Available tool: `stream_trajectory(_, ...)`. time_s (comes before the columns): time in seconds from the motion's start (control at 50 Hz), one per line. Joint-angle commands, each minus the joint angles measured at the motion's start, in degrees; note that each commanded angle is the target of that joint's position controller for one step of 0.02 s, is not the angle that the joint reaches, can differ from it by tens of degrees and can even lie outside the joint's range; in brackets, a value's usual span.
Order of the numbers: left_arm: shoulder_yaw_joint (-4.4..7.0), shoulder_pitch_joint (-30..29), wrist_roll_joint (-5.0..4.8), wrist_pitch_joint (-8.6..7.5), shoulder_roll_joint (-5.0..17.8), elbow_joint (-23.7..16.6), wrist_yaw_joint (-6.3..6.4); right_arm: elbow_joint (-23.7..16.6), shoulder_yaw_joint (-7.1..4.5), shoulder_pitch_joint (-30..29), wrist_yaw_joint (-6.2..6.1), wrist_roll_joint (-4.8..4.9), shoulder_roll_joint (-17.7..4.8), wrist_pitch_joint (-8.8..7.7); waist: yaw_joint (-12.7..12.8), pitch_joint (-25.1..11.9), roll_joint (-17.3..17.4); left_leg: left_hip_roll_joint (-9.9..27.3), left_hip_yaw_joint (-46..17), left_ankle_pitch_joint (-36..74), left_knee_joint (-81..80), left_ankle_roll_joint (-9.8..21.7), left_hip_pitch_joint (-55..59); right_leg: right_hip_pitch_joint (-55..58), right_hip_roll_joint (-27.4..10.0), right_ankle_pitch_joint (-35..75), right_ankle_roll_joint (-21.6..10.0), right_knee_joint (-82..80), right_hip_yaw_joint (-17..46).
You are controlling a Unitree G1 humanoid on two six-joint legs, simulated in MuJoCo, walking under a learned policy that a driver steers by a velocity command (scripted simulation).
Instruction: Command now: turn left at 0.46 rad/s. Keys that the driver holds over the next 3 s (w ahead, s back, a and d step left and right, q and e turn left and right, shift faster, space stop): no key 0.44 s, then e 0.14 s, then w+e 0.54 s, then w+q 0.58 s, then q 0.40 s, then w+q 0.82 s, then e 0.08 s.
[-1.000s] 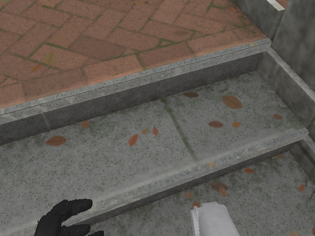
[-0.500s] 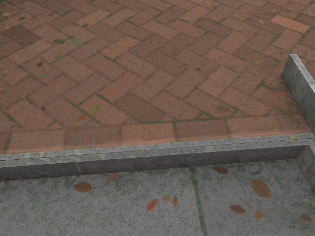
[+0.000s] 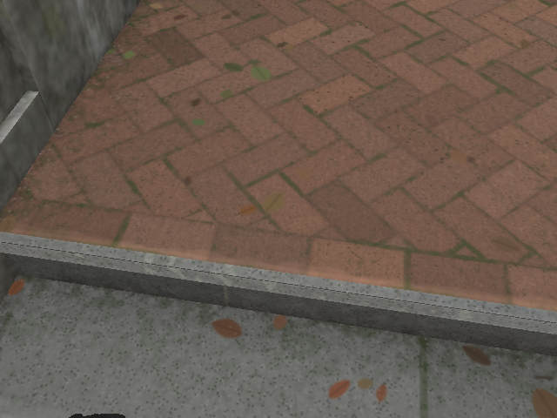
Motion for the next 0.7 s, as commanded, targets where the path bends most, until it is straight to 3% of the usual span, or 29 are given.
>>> stream_trajectory(0.02,0.42,-1.16,-0.65,-0.44,2.31,-4.71,0.28,-5.13,-1.99,-2.96,-0.62,-0.45,-6.7,-0.88,0.79,-5.55,6.29,13.64,-15.9,13.04,-7.57,10.35,4.22,2.03,-0.47,-3.16,-0.93,-5.63,-0.45)
stream_trajectory(0.06,-0.13,2.16,-1.86,-0.4,1.39,-3.87,0.16,-4.83,-1.66,-3.88,-0.26,0.3,-6.13,-0.49,1.27,-4.63,9.68,11.68,-14.14,14.98,-6.85,8.61,2.02,9.2,-0.09,-5.12,-2.36,-19.03,-1.57)
stream_trajectory(0.08,-0.57,4.81,-1.97,-0.61,-0.51,-2.75,0.01,-4.0,-1.49,-4.36,0.07,1.58,-5.56,-0.21,2.63,-4.93,9.5,10.57,-13.23,18.11,-4.97,7.24,0.31,15.92,1.17,2.35,-3.16,-28.7,-4.34)
stream_trajectory(0.1,-0.92,5.69,-1.17,-1.0,-1.29,-2.08,-0.01,-2.68,-0.96,-2.84,0.78,2.5,-3.89,-0.22,2.79,-5.61,6.68,9.03,-12.28,17.42,-3.53,5.08,-2.54,22.81,1.88,8.39,-3.48,-34.94,-4.63)
stream_trajectory(0.12,-0.71,6.77,0.29,-2.14,1.32,-2.63,0.38,-2.61,-0.11,-2.87,1.35,2.55,-0.41,-0.47,4.04,-5.86,-2.43,5.55,-9.75,9.96,4.49,1.63,-9.61,30.08,-6.84,8.41,-4.32,-40.86,7.19)
stream_trajectory(0.14,-0.3,2.09,0.24,-2.77,5.31,-4.13,0.69,-3.88,0.71,-2.98,1.91,3.42,2.85,-0.8,1.82,-5.21,-15.61,-1.96,-3.28,-11.53,9.34,-2.31,-18.62,30.51,-16.66,13.9,-8.69,-43.89,21.89)
stream_trajectory(0.16,0.31,4.03,-0.16,-3.04,4.49,-3.99,0.63,-3.19,-0.68,-3.67,2.09,1.79,-2.89,-0.22,3.28,-7.06,-14.63,0.52,-3.79,-18.23,16.07,-3.78,-14.9,25.04,-19.77,9.16,-14.02,-43.44,24.66)
stream_trajectory(0.18,-0.51,2.92,-0.44,-3.61,1.72,-3.94,0.4,-2.22,-1.07,-4.66,2.61,1.67,-3.49,-0.05,2.8,-5.87,-11.29,1.89,-3.57,-15.96,18.32,-4.42,-13.91,23.42,-17.26,4.68,-14.83,-43.83,23.04)
stream_trajectory(0.22,-0.96,2.13,-0.28,-4.78,0.16,-2.97,0.72,-0.18,-0.89,-5.47,3.24,1.69,-2.28,0.16,2.57,-3.34,-8.59,2.79,-0.49,-12.06,18.94,-5.2,-13.72,21.58,-13.03,3.3,-13.03,-43.93,16.7)
stream_trajectory(0.26,-0.42,4.54,-0.49,-5.45,0.49,-1.03,0.98,1.47,-0.74,-4.81,3.42,1.5,-0.94,0.21,2.75,-3.43,-5.65,3.0,0.9,-10.53,15.85,-5.01,-11.86,22.79,-11.53,10.64,-11.94,-42.48,13.81)
stream_trajectory(0.34,0.08,6.29,-0.71,-6.05,0.54,0.83,1.02,3.65,-0.18,-5.06,3.01,1.89,0.65,-0.23,3.71,-4.11,-7.85,2.01,3.41,-8.24,5.35,-4.1,-5.8,22.36,-9.96,11.06,-11.57,-41.09,10.43)
stream_trajectory(0.38,0.57,5.1,-1.25,-5.82,1.28,1.07,0.85,4.84,0.3,-3.82,2.72,1.97,2.28,-0.72,1.89,-4.11,-6.49,1.93,5.08,0.6,-4.0,-3.02,2.2,18.19,-9.06,10.96,-10.3,-39.07,8.28)
stream_trajectory(0.4,0.58,5.69,-1.26,-5.27,0.55,1.5,0.61,5.82,0.49,-3.05,2.4,2.15,2.6,-0.77,1.86,-4.65,-7.86,2.31,4.24,1.85,-5.63,-2.62,6.42,15.36,-8.17,11.05,-9.5,-38.17,7.33)
stream_trajectory(0.42,0.57,6.05,-1.3,-5.09,-0.19,1.51,0.42,5.32,0.35,-3.21,2.09,1.65,1.32,-1.1,1.87,-4.63,-5.76,4.63,1.28,4.82,-6.05,-2.34,9.17,12.61,-7.75,9.35,-8.35,-37.58,6.95)
stream_trajectory(0.44,0.35,6.59,-1.44,-4.88,-1.6,1.59,0.3,5.21,0.01,-3.9,1.36,1.47,-0.69,-1.51,2.55,-3.85,-1.41,7.3,-2.25,5.65,-6.78,-1.44,8.77,10.27,-5.93,4.19,-6.65,-37.38,5.45)
stream_trajectory(0.46,-0.1,9.15,-1.7,-4.5,-3.01,3.21,-0.05,6.28,0.49,-3.41,0.95,1.5,0.81,-1.81,3.83,-3.42,3.93,8.18,-3.38,0.22,-8.64,-0.39,5.22,13.16,-3.7,2.82,-5.23,-38.7,3.05)
stream_trajectory(0.48,-0.05,9.54,-1.77,-4.31,-2.41,4.55,-0.13,6.36,1.28,-3.8,1.02,1.62,3.0,-2.21,3.6,-2.04,3.8,8.12,-3.15,-2.1,-10.59,-0.58,3.17,16.25,-3.46,5.45,-4.89,-38.84,3.0)
stream_trajectory(0.5,0.14,9.48,-1.7,-4.23,-1.87,5.04,-0.15,7.33,1.22,-3.48,0.81,1.87,2.75,-2.54,3.64,-0.75,3.12,8.01,-2.14,-1.04,-10.96,-1.26,1.83,17.98,-3.62,8.26,-5.04,-38.92,3.4)
stream_trajectory(0.54,0.97,7.73,-1.79,-4.08,0.07,4.95,-0.65,7.42,0.52,-3.25,0.02,2.06,0.86,-3.18,2.96,-0.96,1.74,7.79,-0.22,5.97,-9.65,-1.65,3.44,18.86,-3.6,16.45,-5.68,-36.53,4.02)
stream_trajectory(0.58,1.5,6.57,-1.99,-4.25,0.97,4.13,-1.2,6.72,-0.21,-3.03,-0.51,1.83,-1.05,-3.45,3.0,-4.18,2.55,8.68,0.14,9.84,-8.11,-0.78,6.5,17.73,-2.98,20.65,-6.31,-33.12,3.65)
stream_trajectory(0.6,1.5,6.64,-2.07,-4.15,0.42,4.07,-1.2,6.47,-0.4,-2.32,-0.68,1.66,-1.12,-3.35,2.76,-5.71,3.33,9.43,-0.69,3.53,-9.29,0.02,7.44,16.47,-1.79,14.85,-6.4,-31.63,3.25)
stream_trajectory(0.62,1.73,7.31,-1.52,-3.8,0.62,4.18,-0.9,6.16,-1.07,-0.61,-0.98,1.17,-1.96,-2.85,1.86,-5.45,4.92,10.96,-3.44,-8.21,-12.16,1.94,8.88,11.92,0.04,6.35,-6.6,-28.89,2.26)
stream_trajectory(0.64,2.04,7.19,-0.75,-3.44,1.07,3.48,-1.27,6.29,-1.91,2.2,-1.19,0.79,-3.85,-2.34,0.5,-4.3,8.56,13.41,-7.53,-18.99,-15.07,4.67,10.24,5.96,2.63,-2.87,-6.8,-22.81,0.22)
stream_trajectory(0.66,2.45,6.61,-0.27,-3.17,1.39,2.75,-1.68,6.34,-2.62,4.21,-1.26,0.66,-5.16,-1.98,-0.43,-2.54,10.66,18.36,-13.01,-27.8,-18.74,8.11,10.25,1.01,3.53,-7.78,-6.64,-15.06,-2.44)
stream_trajectory(0.68,2.65,5.4,0.28,-3.04,1.78,1.6,-2.16,6.46,-3.08,5.37,-1.29,0.81,-6.0,-2.1,-1.13,-0.53,10.78,23.46,-18.31,-31.99,-21.81,11.92,8.24,-2.62,1.55,-8.72,-6.42,-5.62,-2.26)
stream_trajectory(0.7,3.26,2.31,0.03,-2.93,2.21,0.62,-1.87,6.61,-3.26,5.96,-1.37,0.33,-6.29,-2.75,-2.1,1.24,7.76,25.8,-21.15,-31.29,-23.35,14.89,7.54,-8.47,0.31,-11.28,-5.41,5.8,-0.91)
Next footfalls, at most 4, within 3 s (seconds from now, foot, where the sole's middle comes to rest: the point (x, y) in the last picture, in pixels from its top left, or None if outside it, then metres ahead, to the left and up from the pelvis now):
0.12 right None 0.10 -0.12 -0.77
0.42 left None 0.10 0.09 -0.77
1.14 right None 0.38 -0.39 -0.60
1.78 left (459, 253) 0.70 -0.39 -0.43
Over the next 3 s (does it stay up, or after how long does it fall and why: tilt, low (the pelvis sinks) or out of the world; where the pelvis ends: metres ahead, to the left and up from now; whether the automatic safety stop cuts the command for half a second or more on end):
stays up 1.17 -0.34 0.33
